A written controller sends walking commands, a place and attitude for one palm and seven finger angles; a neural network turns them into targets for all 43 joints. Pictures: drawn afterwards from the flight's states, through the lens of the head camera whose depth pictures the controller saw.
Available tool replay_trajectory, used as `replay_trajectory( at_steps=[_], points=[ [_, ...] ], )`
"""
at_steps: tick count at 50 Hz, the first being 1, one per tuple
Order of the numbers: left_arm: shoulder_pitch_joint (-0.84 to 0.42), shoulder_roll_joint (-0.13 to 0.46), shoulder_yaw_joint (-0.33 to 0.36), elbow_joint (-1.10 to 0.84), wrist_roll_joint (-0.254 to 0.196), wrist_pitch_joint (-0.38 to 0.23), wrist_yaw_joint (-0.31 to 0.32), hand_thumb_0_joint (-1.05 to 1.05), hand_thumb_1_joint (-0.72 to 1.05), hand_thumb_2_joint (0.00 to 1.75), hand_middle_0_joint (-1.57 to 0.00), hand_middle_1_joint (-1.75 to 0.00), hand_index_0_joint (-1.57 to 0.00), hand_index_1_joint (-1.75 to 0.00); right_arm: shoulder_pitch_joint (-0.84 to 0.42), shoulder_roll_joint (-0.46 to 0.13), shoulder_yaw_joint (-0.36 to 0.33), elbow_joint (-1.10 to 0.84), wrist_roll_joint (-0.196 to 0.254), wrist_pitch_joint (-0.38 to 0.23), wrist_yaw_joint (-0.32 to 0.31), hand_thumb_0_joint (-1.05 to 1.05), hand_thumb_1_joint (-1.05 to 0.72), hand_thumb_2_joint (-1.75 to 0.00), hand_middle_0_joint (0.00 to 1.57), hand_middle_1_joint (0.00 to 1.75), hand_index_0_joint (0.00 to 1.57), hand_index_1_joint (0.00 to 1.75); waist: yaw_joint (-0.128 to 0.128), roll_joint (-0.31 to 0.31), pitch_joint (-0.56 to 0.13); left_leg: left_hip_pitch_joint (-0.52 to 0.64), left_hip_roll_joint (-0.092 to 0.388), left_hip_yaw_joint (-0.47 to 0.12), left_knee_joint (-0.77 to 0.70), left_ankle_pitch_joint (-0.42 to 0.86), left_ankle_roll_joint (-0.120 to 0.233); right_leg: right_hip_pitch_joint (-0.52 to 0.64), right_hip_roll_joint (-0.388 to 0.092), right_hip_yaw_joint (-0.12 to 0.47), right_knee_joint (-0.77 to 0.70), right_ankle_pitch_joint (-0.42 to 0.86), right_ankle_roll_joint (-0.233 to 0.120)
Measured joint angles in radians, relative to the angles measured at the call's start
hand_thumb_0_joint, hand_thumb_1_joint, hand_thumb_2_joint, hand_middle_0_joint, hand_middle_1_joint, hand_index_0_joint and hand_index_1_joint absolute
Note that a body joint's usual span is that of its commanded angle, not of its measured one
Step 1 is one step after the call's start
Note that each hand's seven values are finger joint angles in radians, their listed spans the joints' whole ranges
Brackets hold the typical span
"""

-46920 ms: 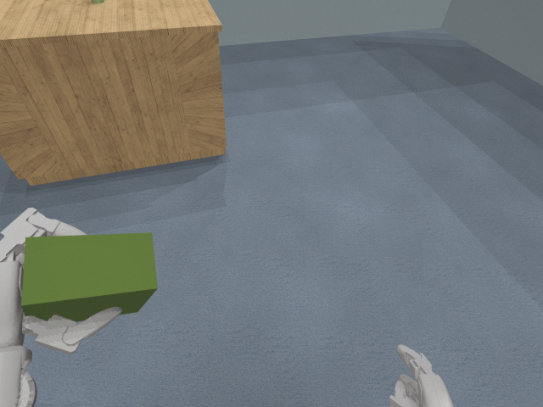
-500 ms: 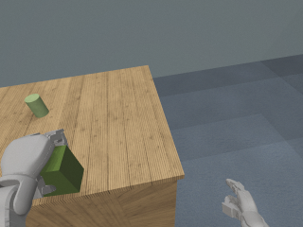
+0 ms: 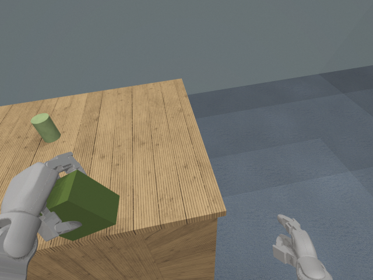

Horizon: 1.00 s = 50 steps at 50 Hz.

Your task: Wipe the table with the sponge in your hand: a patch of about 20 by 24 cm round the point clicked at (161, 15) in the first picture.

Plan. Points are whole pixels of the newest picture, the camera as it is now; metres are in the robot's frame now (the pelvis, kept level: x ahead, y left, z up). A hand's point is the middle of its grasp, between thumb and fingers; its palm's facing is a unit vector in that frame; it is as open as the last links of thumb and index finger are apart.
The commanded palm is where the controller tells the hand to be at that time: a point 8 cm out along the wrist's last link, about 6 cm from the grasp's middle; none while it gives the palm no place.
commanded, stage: step back with the hand held close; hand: left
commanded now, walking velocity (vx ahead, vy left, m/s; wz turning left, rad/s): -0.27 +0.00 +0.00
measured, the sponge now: (82, 211) +0.20 +0.26 +0.08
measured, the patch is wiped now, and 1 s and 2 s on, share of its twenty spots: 1.00 1.00 1.00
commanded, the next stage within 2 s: stop stepping back and stand still in 1.36 s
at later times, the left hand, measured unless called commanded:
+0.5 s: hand (57, 190) +0.20 +0.27 +0.15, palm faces +0.31 -0.83 -0.47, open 10.5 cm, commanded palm +0.15 +0.30 +0.19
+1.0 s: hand (25, 230) +0.12 +0.27 +0.17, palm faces +0.35 -0.87 -0.34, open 10.5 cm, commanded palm +0.07 +0.32 +0.19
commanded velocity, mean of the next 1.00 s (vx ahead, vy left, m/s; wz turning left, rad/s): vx -0.31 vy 0.00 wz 0.01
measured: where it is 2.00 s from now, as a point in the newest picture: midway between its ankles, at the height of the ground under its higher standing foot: outside the picture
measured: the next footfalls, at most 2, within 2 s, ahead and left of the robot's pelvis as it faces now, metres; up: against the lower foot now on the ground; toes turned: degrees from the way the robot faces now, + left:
left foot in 0.98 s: -0.01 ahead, +0.14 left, +0.00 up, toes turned +0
right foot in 1.28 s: -0.15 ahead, -0.10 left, +0.00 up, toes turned -2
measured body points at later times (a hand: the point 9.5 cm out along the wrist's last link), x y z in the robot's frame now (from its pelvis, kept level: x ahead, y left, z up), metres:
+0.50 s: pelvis -0.02 +0.03 -0.01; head +0.00 +0.04 +0.44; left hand +0.18 +0.32 +0.18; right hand +0.12 -0.22 -0.10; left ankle +0.06 +0.13 -0.74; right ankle -0.02 -0.12 -0.74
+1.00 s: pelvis -0.08 +0.04 -0.02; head -0.07 +0.07 +0.43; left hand +0.10 +0.31 +0.18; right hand +0.10 -0.19 -0.08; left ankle -0.06 +0.14 -0.74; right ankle -0.05 -0.11 -0.74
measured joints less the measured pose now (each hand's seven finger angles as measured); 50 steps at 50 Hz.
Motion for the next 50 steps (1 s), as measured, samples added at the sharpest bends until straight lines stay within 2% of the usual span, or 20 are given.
replay_trajectory(
  at_steps=[1, 2, 3, 4, 6, 9, 13, 17, 22, 29, 33, 36, 40, 42, 44, 47, 49, 50],
  points=[
    [0.0, -0.032, 0.04, 0.019, -0.138, -0.051, 0.012, 0.0, -0.54, 1.04, -0.69, -1.31, -0.72, -1.3, 0.011, 0.002, 0.006, -0.018, -0.005, -0.017, -0.001, 0.01, -0.9, -0.9, 0.2, 0.3, 0.2, 0.3, -0.004, -0.004, 0.002, -0.02, -0.002, -0.006, 0.017, -0.025, 0.01, -0.017, 0.004, 0.004, 0.003, 0.003, -0.001],
    [0.005, -0.06, 0.068, 0.03, -0.241, -0.091, 0.025, 0.0, -0.54, 1.04, -0.69, -1.31, -0.72, -1.3, 0.023, 0.008, 0.011, -0.035, -0.007, -0.032, 0.001, 0.01, -0.9, -0.9, 0.2, 0.3, 0.2, 0.3, -0.012, -0.014, 0.003, -0.039, -0.004, -0.012, 0.031, -0.045, 0.017, -0.035, 0.008, 0.008, 0.007, 0.005, -0.001],
    [0.011, -0.085, 0.086, 0.027, -0.316, -0.121, 0.036, 0.0, -0.54, 1.04, -0.69, -1.31, -0.72, -1.3, 0.037, 0.016, 0.014, -0.048, -0.008, -0.044, 0.001, 0.01, -0.9, -0.9, 0.2, 0.3, 0.2, 0.3, -0.023, -0.027, 0.006, -0.055, -0.005, -0.016, 0.038, -0.048, 0.023, -0.052, 0.011, 0.011, 0.014, 0.005, -0.001],
    [0.017, -0.105, 0.097, 0.013, -0.371, -0.144, 0.047, 0.0, -0.54, 1.04, -0.69, -1.31, -0.72, -1.3, 0.054, 0.022, 0.018, -0.057, -0.01, -0.054, 0.0, 0.01, -0.9, -0.9, 0.2, 0.3, 0.2, 0.3, -0.035, -0.043, 0.011, -0.065, -0.004, -0.018, 0.036, -0.019, 0.026, -0.067, 0.014, 0.012, 0.026, 0.001, 0.0],
    [0.028, -0.133, 0.104, -0.04, -0.439, -0.18, 0.07, 0.0, -0.54, 1.04, -0.69, -1.31, -0.72, -1.3, 0.084, 0.031, 0.023, -0.058, -0.016, -0.066, -0.004, 0.01, -0.9, -0.9, 0.2, 0.3, 0.2, 0.3, -0.058, -0.079, 0.025, -0.078, -0.003, -0.014, 0.044, 0.019, 0.001, -0.092, 0.012, 0.017, 0.064, -0.017, 0.003],
    [0.072, -0.155, 0.113, -0.138, -0.488, -0.231, 0.094, 0.0, -0.55, 1.04, -0.69, -1.32, -0.72, -1.3, 0.126, 0.036, 0.016, -0.042, -0.02, -0.071, -0.003, 0.01, -0.9, -0.9, 0.2, 0.3, 0.2, 0.3, -0.098, -0.115, 0.022, -0.107, -0.009, -0.01, 0.07, -0.01, -0.015, -0.125, 0.005, 0.019, 0.094, -0.03, 0.016],
    [0.155, -0.114, 0.174, -0.238, -0.514, -0.301, 0.115, 0.0, -0.55, 1.04, -0.69, -1.32, -0.72, -1.3, 0.163, 0.029, -0.009, -0.009, -0.022, -0.067, -0.005, 0.01, -0.9, -0.9, 0.2, 0.3, 0.2, 0.3, -0.144, -0.113, 0.006, -0.164, -0.006, -0.016, 0.104, -0.022, -0.007, -0.164, 0.01, 0.013, 0.094, -0.028, 0.018],
    [0.201, -0.065, 0.249, -0.234, -0.526, -0.349, 0.133, 0.0, -0.55, 1.05, -0.69, -1.32, -0.73, -1.3, 0.181, 0.028, -0.034, 0.028, -0.017, -0.061, -0.013, 0.01, -0.9, -0.9, 0.2, 0.3, 0.2, 0.3, -0.16, -0.113, -0.006, -0.197, -0.015, -0.006, 0.116, -0.018, 0.003, -0.202, 0.0, 0.021, 0.113, -0.028, 0.029],
    [0.215, -0.079, 0.271, -0.16, -0.527, -0.346, 0.142, 0.0, -0.55, 1.05, -0.69, -1.32, -0.72, -1.3, 0.189, 0.036, -0.035, 0.039, -0.019, -0.094, -0.022, 0.01, -0.9, -0.9, 0.2, 0.3, 0.2, 0.3, -0.152, -0.108, -0.02, -0.205, -0.027, 0.013, 0.095, 0.007, 0.018, -0.226, -0.015, 0.038, 0.121, -0.016, 0.043],
    [0.191, -0.147, 0.203, -0.169, -0.508, -0.354, 0.141, 0.0, -0.55, 1.05, -0.69, -1.32, -0.72, -1.31, 0.156, 0.052, -0.006, 0.032, -0.026, -0.157, -0.021, 0.01, -0.9, -0.9, 0.2, 0.3, 0.2, 0.3, -0.12, -0.101, -0.019, -0.234, -0.027, -0.003, 0.116, -0.006, 0.025, -0.239, -0.013, 0.02, 0.117, 0.013, 0.044],
    [0.172, -0.153, 0.18, -0.209, -0.502, -0.374, 0.145, 0.0, -0.56, 1.05, -0.69, -1.32, -0.73, -1.31, 0.127, 0.056, -0.001, 0.028, -0.036, -0.175, -0.022, 0.01, -0.9, -0.9, 0.2, 0.3, 0.2, 0.3, -0.11, -0.112, -0.022, -0.253, -0.028, -0.01, 0.131, 0.007, 0.024, -0.256, -0.014, 0.009, 0.138, 0.014, 0.045],
    [0.14, -0.14, 0.201, -0.205, -0.493, -0.39, 0.147, 0.0, -0.56, 1.05, -0.7, -1.32, -0.73, -1.31, 0.106, 0.058, -0.003, 0.015, -0.04, -0.188, -0.024, 0.01, -0.9, -0.9, 0.2, 0.3, 0.2, 0.3, -0.107, -0.108, -0.015, -0.259, -0.025, -0.014, 0.135, 0.057, 0.025, -0.268, -0.006, 0.008, 0.167, 0.0, 0.042],
    [0.09, -0.122, 0.246, -0.155, -0.482, -0.396, 0.139, 0.0, -0.56, 1.05, -0.7, -1.32, -0.73, -1.31, 0.108, 0.068, -0.007, -0.009, -0.041, -0.196, -0.019, 0.01, -0.9, -0.9, 0.2, 0.3, 0.2, 0.3, -0.117, -0.104, -0.021, -0.286, -0.021, -0.008, 0.149, 0.019, 0.031, -0.237, 0.017, 0.011, 0.183, -0.055, 0.027],
    [0.083, -0.139, 0.25, -0.143, -0.49, -0.398, 0.138, 0.0, -0.56, 1.05, -0.7, -1.32, -0.73, -1.31, 0.102, 0.062, -0.008, -0.003, -0.039, -0.191, -0.013, 0.01, -0.9, -0.9, 0.2, 0.3, 0.2, 0.3, -0.111, -0.089, -0.015, -0.301, -0.012, -0.009, 0.163, -0.035, 0.026, -0.243, 0.023, 0.003, 0.167, -0.037, 0.018],
    [0.106, -0.156, 0.235, -0.157, -0.5, -0.402, 0.143, 0.0, -0.56, 1.05, -0.7, -1.33, -0.73, -1.31, 0.1, 0.062, -0.008, 0.013, -0.034, -0.181, -0.005, 0.01, -0.9, -0.9, 0.2, 0.3, 0.2, 0.3, -0.101, -0.101, -0.008, -0.304, -0.021, -0.002, 0.206, -0.089, 0.009, -0.248, 0.016, 0.014, 0.162, -0.005, 0.017],
    [0.153, -0.172, 0.19, -0.196, -0.502, -0.401, 0.14, 0.0, -0.56, 1.05, -0.7, -1.33, -0.73, -1.31, 0.116, 0.068, -0.009, 0.038, -0.033, -0.155, -0.001, 0.01, -0.9, -0.9, 0.2, 0.3, 0.2, 0.3, -0.094, -0.154, -0.026, -0.252, -0.042, 0.033, 0.292, -0.114, -0.009, -0.258, -0.014, 0.045, 0.157, 0.005, 0.027],
    [0.158, -0.168, 0.168, -0.218, -0.504, -0.403, 0.134, 0.0, -0.56, 1.05, -0.7, -1.33, -0.73, -1.31, 0.134, 0.06, -0.008, 0.032, -0.035, -0.149, -0.006, 0.01, -0.9, -0.9, 0.2, 0.3, 0.2, 0.3, -0.105, -0.167, -0.046, -0.176, -0.028, 0.035, 0.19, -0.047, 0.003, -0.285, -0.023, 0.045, 0.164, 0.009, 0.038],
    [0.145, -0.157, 0.167, -0.223, -0.502, -0.406, 0.132, 0.0, -0.56, 1.05, -0.7, -1.33, -0.73, -1.31, 0.133, 0.053, -0.011, 0.026, -0.037, -0.152, -0.01, 0.01, -0.9, -0.9, 0.2, 0.3, 0.2, 0.3, -0.115, -0.163, -0.048, -0.162, -0.026, 0.027, 0.14, -0.071, 0.011, -0.312, -0.023, 0.038, 0.184, 0.009, 0.043]
  ],
)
